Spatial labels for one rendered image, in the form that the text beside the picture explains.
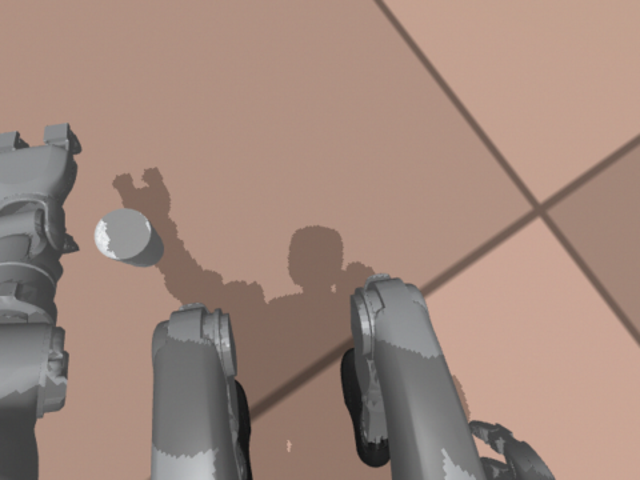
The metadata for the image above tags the cup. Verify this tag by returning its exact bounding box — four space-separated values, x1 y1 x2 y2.
94 208 164 267

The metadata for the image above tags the left robot arm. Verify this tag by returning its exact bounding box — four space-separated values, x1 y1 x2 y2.
0 194 69 480

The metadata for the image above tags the right robot foot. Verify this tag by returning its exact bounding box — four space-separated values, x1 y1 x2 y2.
341 348 390 467

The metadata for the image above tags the right robot hand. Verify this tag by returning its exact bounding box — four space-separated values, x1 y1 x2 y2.
469 421 556 480

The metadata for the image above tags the left robot foot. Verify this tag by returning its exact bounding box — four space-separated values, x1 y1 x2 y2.
235 380 253 480

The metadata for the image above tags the left robot hand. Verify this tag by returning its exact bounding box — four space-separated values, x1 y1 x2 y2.
0 123 82 254

